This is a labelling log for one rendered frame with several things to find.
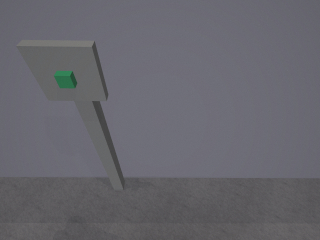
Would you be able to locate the panel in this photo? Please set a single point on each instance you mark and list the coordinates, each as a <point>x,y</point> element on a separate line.
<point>44,58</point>

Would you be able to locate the button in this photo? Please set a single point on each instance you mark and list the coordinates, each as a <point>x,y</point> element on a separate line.
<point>65,79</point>

